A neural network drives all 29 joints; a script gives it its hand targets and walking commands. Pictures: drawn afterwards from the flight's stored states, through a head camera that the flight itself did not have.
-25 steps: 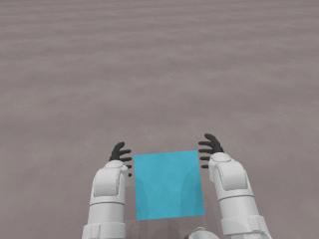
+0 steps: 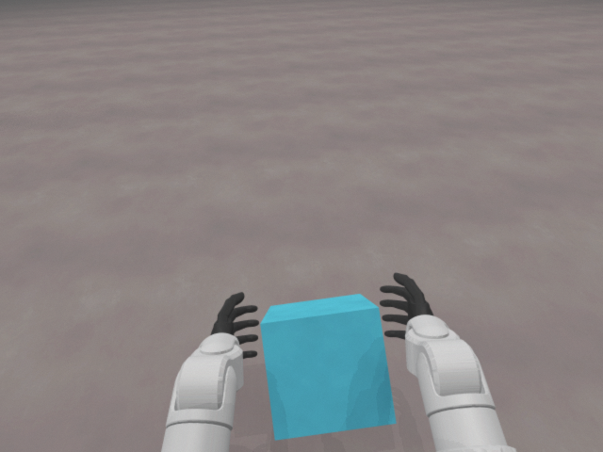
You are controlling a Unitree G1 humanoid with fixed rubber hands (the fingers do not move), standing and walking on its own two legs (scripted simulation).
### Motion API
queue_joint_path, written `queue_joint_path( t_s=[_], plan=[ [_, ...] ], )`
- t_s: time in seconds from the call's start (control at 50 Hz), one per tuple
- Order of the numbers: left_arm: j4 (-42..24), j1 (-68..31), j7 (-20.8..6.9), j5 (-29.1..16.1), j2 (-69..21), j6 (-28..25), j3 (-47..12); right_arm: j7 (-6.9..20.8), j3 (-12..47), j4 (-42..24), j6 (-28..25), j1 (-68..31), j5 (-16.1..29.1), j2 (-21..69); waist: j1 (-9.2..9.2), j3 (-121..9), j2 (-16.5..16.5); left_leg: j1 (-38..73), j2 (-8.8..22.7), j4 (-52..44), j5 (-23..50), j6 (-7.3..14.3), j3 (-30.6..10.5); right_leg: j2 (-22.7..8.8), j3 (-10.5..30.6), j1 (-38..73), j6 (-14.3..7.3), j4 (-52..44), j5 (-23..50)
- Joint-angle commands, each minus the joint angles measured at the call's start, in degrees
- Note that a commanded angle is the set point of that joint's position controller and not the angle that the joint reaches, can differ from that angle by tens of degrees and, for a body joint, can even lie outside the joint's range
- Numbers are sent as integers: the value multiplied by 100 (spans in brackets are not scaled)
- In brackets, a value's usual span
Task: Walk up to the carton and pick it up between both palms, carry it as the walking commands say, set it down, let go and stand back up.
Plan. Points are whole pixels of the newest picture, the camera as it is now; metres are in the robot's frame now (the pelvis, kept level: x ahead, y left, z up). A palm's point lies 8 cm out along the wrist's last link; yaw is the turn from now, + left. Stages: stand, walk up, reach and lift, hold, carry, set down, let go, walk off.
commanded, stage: carry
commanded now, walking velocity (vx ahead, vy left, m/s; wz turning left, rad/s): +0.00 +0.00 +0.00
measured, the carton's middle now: (323, 355) +0.33 -0.01 -0.08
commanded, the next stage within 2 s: none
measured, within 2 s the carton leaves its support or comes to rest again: neither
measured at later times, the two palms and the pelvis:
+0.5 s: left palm (220, 365) +0.25 +0.14 +0.03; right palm (416, 347) +0.26 -0.12 +0.04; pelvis -0.03 +0.01 +0.00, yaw -1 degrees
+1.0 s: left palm (247, 335) +0.29 +0.11 +0.03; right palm (434, 324) +0.30 -0.15 +0.05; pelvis +0.01 -0.02 +0.00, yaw -2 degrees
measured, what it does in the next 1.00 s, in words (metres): stands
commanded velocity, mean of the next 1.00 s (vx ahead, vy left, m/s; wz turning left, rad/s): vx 0.00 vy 0.00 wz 0.00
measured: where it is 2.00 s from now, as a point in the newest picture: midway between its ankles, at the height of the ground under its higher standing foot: outside the picture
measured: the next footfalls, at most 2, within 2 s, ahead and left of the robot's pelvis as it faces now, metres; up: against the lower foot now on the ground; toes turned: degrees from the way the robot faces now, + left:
none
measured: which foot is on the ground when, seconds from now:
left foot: down 0.00-1.00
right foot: down 0.00-1.00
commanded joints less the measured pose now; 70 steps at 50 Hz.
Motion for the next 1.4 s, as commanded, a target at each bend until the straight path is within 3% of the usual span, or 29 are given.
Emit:
queue_joint_path(
  t_s=[0.0,0.08,0.16,0.28,0.32,0.42,0.56,0.86,0.98,1.38],
  plan=[
    [-828,-3232,-1269,-1178,-4874,-550,-2490,1183,2207,-81,-316,-2344,1157,5010,-114,-716,213,1150,768,-901,-630,-181,-1219,-773,778,-1031,-216,-955,17],
    [-520,-3514,-1223,-1076,-5064,-722,-2329,1263,2236,126,-467,-2933,1312,5256,-74,-1008,191,1192,841,-1092,-865,-249,-1333,-664,675,-827,-176,-763,193],
    [-933,-3417,-1190,-1226,-5352,-833,-2571,1281,2584,-488,-584,-3001,1619,5484,-73,-1551,216,1429,856,-1185,-1016,-307,-1326,-615,694,-648,-224,-668,158],
    [-912,-3301,-1229,-1250,-5267,-879,-2772,1294,2502,-396,-649,-2505,1453,5309,-73,-1773,333,1566,904,-1300,-1180,-334,-1335,-565,820,-665,-300,-659,141],
    [-466,-3087,-1322,-1164,-5200,-901,-2771,1361,2403,-9,-682,-2250,1190,5161,-46,-1711,330,1571,924,-1282,-1123,-343,-1300,-608,862,-643,-311,-702,167],
    [-651,-3440,-1495,-1345,-5468,-1077,-2981,1463,2475,-31,-835,-2529,1163,5399,-56,-1409,246,1492,922,-1224,-1125,-363,-1258,-674,901,-842,-264,-821,67],
    [-746,-3513,-1531,-1333,-5470,-1110,-2973,1506,2638,-126,-847,-2726,1241,5444,-68,-1510,13,1580,822,-924,-608,-324,-1090,-752,931,-794,-293,-932,364],
    [-493,-3417,-1574,-1140,-5418,-1107,-2860,1583,2626,198,-816,-2686,1170,5510,-79,-1790,22,1796,730,-186,1187,-177,-791,-935,796,-514,-163,-519,2379],
    [-427,-3502,-1612,-1133,-5425,-1122,-2818,1588,2636,268,-817,-2758,1145,5574,-80,-1689,-112,1691,699,-36,1203,-167,-685,-973,787,-436,-130,-517,2714],
    [-684,-3462,-1545,-1209,-5376,-1055,-2799,1471,2657,-2,-748,-2660,1199,5599,-59,-1689,-118,1588,667,111,1354,-125,-569,-1001,763,-176,-126,-483,3179]
  ],
)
